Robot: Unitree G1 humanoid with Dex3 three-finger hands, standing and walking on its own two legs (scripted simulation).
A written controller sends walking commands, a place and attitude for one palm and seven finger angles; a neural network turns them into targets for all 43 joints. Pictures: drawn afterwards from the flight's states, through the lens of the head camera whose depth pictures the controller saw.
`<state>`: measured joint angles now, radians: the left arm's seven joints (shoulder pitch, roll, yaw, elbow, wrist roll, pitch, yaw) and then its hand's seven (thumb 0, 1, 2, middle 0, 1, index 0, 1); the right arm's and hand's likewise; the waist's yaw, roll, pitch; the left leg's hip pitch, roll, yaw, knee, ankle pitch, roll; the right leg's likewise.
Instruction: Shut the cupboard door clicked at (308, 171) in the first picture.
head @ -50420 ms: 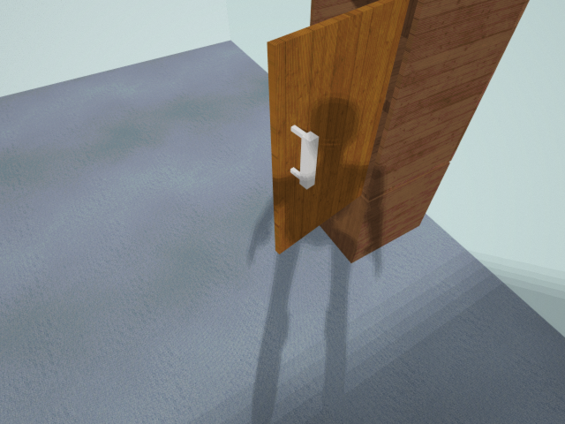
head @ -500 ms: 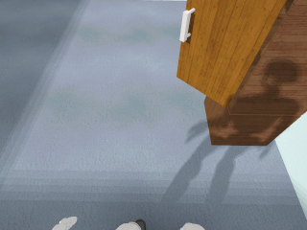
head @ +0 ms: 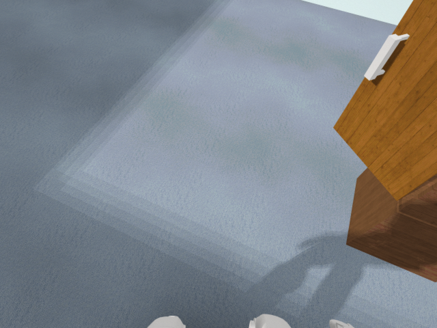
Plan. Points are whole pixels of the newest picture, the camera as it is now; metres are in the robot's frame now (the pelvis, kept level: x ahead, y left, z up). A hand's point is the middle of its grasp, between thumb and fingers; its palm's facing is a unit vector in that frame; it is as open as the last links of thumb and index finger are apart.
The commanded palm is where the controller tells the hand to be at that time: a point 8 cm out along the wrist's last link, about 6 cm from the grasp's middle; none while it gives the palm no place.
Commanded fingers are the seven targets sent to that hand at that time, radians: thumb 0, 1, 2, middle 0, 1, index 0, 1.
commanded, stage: walk to a spot facing it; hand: left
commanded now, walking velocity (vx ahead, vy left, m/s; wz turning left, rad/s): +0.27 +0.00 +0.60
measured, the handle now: (386, 57) +0.81 -0.44 +0.03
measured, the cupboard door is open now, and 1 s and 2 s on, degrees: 48 48 48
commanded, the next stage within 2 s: turn to face it in 0.98 s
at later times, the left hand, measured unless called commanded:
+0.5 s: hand out of the picture +0.04 +0.15 -0.14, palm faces +0.34 -0.91 -0.23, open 7.4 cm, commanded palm none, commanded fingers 0.00 0.90 0.90 -0.20 -0.30 -0.20 -0.30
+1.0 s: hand (66, 277) +0.21 +0.32 -0.13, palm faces +0.56 -0.80 -0.22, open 7.4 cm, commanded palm none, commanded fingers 0.00 0.90 0.90 -0.20 -0.30 -0.20 -0.30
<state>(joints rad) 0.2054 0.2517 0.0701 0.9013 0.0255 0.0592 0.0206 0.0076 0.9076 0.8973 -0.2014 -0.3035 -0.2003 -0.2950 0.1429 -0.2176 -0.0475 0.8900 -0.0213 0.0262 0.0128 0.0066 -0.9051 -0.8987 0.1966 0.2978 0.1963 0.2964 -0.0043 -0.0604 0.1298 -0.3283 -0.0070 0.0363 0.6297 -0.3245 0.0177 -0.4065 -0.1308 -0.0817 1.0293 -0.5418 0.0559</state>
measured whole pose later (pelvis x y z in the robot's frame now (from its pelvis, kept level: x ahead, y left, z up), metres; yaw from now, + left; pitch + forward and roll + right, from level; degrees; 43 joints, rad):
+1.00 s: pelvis +0.22 +0.09 +0.02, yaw +34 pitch +0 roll +0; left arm 0.15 0.23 0.09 0.88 0.04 0.00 -0.02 0.01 0.91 0.90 -0.20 -0.30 -0.19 -0.29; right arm 0.27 -0.17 -0.02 0.97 -0.02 -0.04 0.00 0.01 -0.90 -0.90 0.20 0.30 0.20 0.30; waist -0.02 -0.02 0.06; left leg -0.17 -0.07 0.04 0.39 -0.22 0.09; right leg -0.62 -0.15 -0.01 1.02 -0.17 0.07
